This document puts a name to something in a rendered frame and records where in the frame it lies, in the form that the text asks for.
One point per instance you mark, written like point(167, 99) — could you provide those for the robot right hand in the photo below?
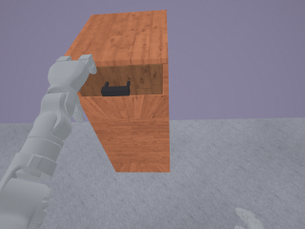
point(249, 218)

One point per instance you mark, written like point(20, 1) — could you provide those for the cabinet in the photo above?
point(134, 130)

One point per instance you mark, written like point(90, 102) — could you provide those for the robot left hand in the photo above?
point(73, 73)

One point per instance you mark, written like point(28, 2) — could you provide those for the robot left forearm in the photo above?
point(39, 153)

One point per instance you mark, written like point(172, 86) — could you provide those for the left robot upper arm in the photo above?
point(23, 204)

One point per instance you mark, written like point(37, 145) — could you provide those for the drawer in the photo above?
point(145, 79)

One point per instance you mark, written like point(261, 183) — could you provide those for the handle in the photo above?
point(116, 90)

